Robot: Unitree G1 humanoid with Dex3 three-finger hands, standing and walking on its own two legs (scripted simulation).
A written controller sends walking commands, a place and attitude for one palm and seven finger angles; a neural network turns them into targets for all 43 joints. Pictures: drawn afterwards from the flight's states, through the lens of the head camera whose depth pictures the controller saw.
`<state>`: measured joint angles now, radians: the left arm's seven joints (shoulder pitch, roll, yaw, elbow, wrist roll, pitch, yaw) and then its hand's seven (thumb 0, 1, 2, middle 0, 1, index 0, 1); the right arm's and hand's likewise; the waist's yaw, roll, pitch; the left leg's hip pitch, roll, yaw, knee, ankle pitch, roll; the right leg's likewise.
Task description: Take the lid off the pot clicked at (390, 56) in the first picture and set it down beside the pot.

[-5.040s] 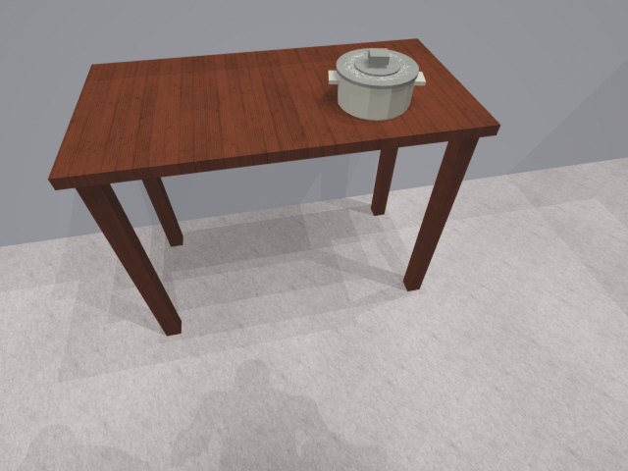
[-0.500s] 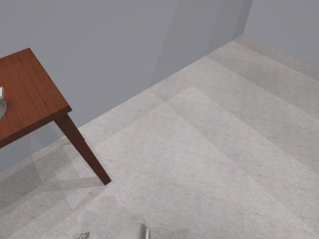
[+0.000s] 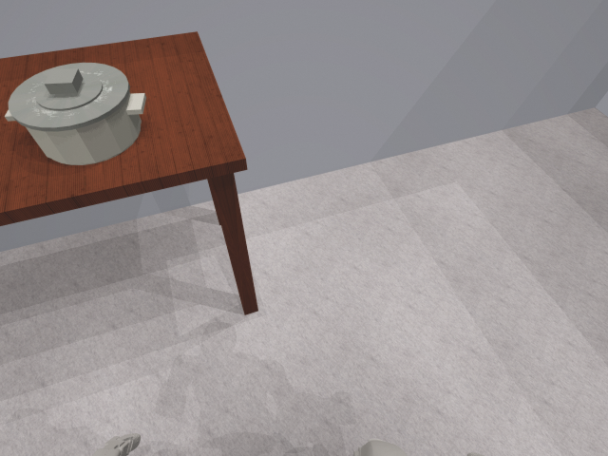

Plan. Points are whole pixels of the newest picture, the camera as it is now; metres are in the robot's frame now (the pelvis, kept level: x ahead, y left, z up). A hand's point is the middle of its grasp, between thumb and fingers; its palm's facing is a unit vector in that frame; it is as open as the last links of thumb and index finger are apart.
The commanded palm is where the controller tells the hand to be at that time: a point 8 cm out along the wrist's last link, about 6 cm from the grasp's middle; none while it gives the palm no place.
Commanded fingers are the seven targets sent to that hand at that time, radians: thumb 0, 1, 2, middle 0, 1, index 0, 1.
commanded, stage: turn to face it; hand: left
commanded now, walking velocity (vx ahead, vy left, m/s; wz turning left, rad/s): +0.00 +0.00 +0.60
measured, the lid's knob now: (64, 81) +0.66 +0.47 +0.09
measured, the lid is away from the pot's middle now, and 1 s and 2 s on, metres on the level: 0.00 0.00 0.00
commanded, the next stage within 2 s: take the last steps up to it in 0.58 s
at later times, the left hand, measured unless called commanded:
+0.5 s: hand out of the picture -0.02 +0.20 -0.17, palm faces +0.31 -0.92 -0.25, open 7.4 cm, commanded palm none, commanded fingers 0.00 0.90 0.90 -0.20 -0.30 -0.20 -0.30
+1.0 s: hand out of the picture -0.01 +0.17 -0.15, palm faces +0.45 -0.86 -0.25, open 7.4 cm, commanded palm none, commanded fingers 0.00 0.90 0.90 -0.20 -0.30 -0.20 -0.30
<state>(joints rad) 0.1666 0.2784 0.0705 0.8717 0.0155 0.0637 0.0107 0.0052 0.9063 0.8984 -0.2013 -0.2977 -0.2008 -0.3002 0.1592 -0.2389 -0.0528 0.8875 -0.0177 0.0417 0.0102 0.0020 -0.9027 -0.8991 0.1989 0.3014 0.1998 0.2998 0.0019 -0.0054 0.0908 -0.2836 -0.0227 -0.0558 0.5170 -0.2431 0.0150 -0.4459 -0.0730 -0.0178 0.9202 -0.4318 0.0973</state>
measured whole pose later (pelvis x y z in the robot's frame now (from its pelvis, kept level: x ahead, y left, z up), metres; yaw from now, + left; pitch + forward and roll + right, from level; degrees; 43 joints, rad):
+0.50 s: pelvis +0.00 -0.01 -0.01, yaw +17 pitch +0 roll +1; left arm 0.27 0.22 0.04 0.90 0.03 0.03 0.02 0.00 0.90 0.90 -0.21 -0.30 -0.21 -0.30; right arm 0.13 -0.25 -0.05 0.91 -0.01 0.05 0.02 0.00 -0.91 -0.90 0.19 0.30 0.19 0.30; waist 0.02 -0.02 0.09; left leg -0.26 0.02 0.06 0.59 -0.31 -0.03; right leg -0.24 -0.15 -0.21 0.60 -0.34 0.03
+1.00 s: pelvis +0.05 -0.01 +0.00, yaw +25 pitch -1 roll +1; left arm 0.33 0.15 0.02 0.97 0.03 -0.04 0.00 0.00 0.90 0.90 -0.20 -0.30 -0.20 -0.30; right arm 0.27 -0.23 -0.05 1.02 -0.03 0.04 0.03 0.01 -0.91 -0.90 0.20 0.30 0.20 0.30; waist 0.01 0.06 0.01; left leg -0.45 0.01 -0.01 1.04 -0.35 0.02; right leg -0.15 -0.03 -0.12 0.47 -0.32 -0.03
